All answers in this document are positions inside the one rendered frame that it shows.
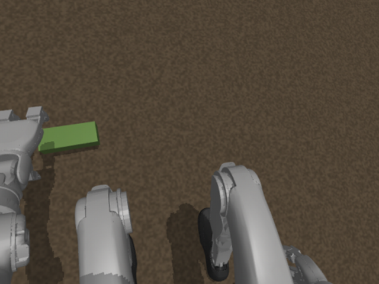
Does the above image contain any left robot hand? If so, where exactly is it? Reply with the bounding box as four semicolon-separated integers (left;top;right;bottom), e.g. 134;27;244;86
0;106;49;181

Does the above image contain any right robot foot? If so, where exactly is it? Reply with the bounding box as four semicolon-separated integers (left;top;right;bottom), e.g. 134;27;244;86
198;208;229;282

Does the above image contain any right robot hand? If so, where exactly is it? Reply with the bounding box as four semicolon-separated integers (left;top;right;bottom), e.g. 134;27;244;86
282;245;327;284

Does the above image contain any small box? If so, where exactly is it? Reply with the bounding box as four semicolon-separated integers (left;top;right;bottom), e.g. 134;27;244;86
38;121;100;154

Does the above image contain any left robot arm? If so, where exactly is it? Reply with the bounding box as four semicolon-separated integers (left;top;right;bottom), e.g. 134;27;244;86
0;150;32;284

